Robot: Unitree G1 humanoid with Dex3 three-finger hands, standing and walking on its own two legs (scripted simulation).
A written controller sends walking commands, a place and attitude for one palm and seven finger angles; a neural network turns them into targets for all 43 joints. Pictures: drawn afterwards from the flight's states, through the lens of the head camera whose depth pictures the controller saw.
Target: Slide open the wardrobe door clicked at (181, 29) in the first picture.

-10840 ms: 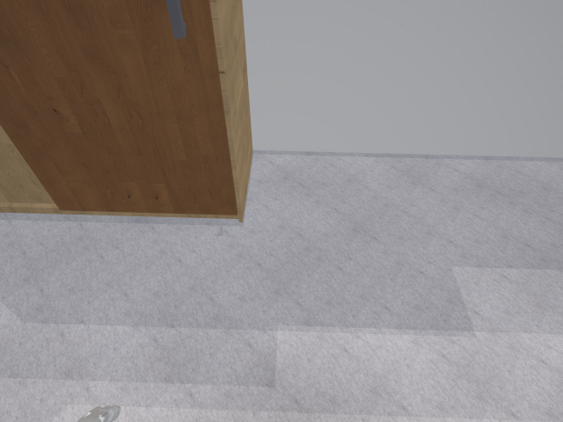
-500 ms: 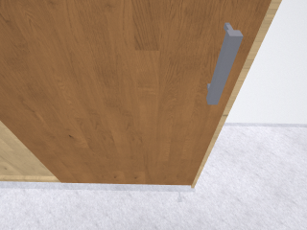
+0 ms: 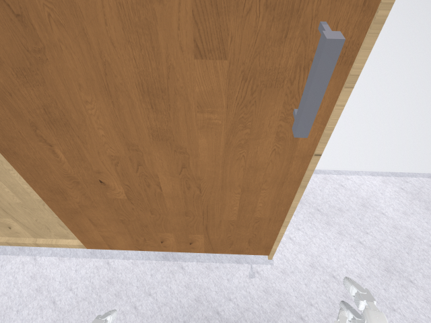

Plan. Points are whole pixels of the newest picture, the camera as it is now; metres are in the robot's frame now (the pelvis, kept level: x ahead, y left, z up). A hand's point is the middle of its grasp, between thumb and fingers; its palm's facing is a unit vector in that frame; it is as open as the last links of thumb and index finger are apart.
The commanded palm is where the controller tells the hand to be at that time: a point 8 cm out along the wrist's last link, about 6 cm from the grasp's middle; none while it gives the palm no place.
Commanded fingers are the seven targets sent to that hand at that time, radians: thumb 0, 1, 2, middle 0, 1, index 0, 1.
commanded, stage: raise the hand with hooked fingers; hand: right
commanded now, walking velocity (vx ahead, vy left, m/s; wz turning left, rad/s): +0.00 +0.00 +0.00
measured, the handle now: (311, 84) +0.49 -0.14 +0.21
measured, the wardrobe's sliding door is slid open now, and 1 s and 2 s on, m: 0.00 0.00 0.00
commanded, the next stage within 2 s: move the hooked fingers beside the handle in 1.96 s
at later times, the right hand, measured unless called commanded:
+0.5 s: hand (368, 305) +0.17 -0.21 +0.04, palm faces +0.01 +1.00 -0.09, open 9.9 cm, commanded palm +0.14 -0.27 +0.06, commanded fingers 0.00 -0.13 -0.57 0.25 0.80 0.25 0.80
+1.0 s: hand (423, 251) +0.22 -0.26 +0.13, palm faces +0.06 +1.00 -0.07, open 12.8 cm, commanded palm +0.19 -0.31 +0.15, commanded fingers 0.00 0.45 -0.32 0.30 1.17 0.30 1.17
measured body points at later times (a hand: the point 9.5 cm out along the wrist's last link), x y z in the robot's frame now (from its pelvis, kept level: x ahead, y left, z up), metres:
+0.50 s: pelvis -0.04 +0.00 -0.06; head -0.03 -0.01 +0.39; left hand +0.15 +0.21 -0.12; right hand +0.16 -0.26 +0.05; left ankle -0.03 +0.12 -0.73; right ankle +0.03 -0.14 -0.73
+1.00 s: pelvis -0.02 -0.01 -0.01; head -0.04 -0.02 +0.44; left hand +0.17 +0.23 -0.06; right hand +0.21 -0.31 +0.14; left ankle -0.03 +0.12 -0.73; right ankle +0.03 -0.14 -0.73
